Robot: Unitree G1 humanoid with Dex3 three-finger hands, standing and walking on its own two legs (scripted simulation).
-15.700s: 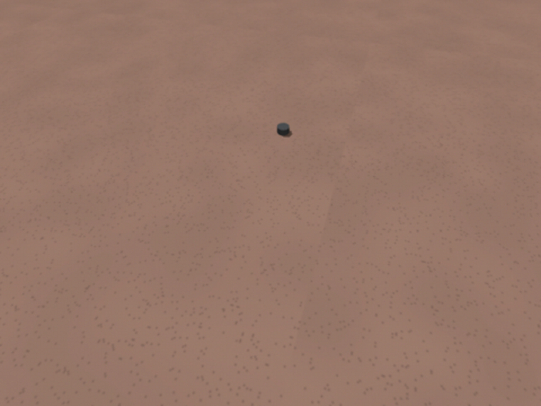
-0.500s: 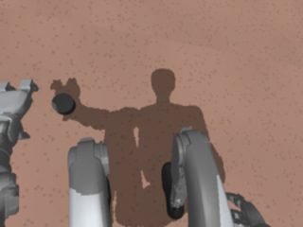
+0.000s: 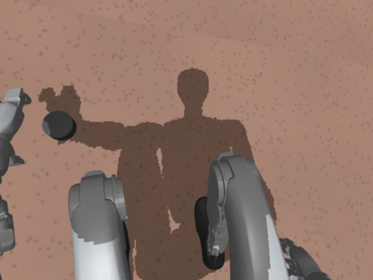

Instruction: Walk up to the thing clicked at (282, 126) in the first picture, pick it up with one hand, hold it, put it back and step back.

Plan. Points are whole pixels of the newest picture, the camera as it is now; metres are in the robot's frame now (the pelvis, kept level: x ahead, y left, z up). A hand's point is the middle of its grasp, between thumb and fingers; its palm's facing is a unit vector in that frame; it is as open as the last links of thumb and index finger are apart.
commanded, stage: rise first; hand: left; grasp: from above
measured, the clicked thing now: (60, 126) +0.47 +0.28 -0.31
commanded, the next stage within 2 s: approach in 0.20 s
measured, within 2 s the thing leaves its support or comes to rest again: neither
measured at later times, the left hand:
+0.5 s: hand (28, 132) +0.43 +0.31 -0.20, palm faces -0.46 -0.06 -0.88, open 14.1 cm
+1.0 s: hand (36, 117) +0.46 +0.30 -0.19, palm faces -0.52 -0.08 -0.85, open 14.1 cm
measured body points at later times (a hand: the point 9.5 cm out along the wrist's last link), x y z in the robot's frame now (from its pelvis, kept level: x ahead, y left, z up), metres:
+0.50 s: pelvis +0.00 +0.00 -0.01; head +0.24 +0.08 +0.36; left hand +0.45 +0.31 -0.14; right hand +0.07 -0.28 -0.11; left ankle +0.07 +0.13 -0.29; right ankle +0.10 -0.13 -0.29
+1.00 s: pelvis +0.00 +0.00 -0.01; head +0.26 +0.04 +0.36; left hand +0.49 +0.30 -0.14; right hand +0.01 -0.27 -0.12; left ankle +0.07 +0.13 -0.29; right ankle +0.10 -0.13 -0.29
